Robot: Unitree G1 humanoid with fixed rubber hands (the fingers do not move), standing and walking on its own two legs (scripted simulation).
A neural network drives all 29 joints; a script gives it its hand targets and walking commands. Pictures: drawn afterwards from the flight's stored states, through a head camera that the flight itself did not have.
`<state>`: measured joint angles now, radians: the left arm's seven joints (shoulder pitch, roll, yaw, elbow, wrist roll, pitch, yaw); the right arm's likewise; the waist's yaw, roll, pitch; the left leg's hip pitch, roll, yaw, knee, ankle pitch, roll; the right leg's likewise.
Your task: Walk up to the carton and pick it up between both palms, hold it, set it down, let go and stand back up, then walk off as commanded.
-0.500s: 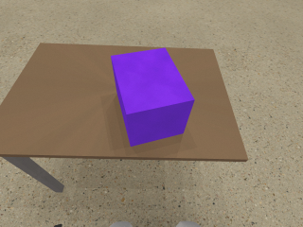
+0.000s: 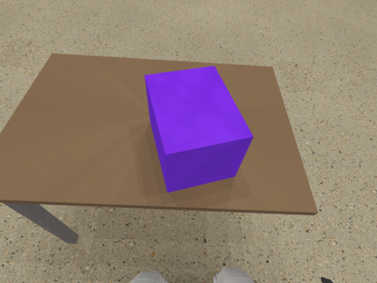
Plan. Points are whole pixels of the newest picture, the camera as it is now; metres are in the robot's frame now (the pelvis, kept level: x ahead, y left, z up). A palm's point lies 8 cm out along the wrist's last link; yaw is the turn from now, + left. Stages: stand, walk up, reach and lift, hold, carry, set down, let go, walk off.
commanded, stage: walk up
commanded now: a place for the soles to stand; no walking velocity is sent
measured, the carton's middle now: (191, 127) +0.49 +0.00 -0.02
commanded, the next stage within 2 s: reach and lift in 0.90 s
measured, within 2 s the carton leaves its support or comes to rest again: neither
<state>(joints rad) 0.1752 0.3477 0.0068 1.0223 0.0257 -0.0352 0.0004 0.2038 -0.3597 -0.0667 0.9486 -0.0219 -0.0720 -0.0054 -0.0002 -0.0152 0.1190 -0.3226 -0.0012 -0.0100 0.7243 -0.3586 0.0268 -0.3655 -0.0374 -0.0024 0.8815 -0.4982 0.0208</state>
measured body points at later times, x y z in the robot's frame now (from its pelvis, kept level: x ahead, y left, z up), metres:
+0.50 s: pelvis +0.00 +0.00 +0.00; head +0.02 +0.00 +0.45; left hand +0.08 +0.29 -0.14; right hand +0.06 -0.32 -0.12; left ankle +0.02 +0.11 -0.72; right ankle +0.03 -0.15 -0.71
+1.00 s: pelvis -0.01 -0.01 -0.01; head +0.03 +0.00 +0.44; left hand +0.11 +0.29 -0.14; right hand +0.09 -0.31 -0.13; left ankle +0.02 +0.11 -0.72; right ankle +0.03 -0.15 -0.72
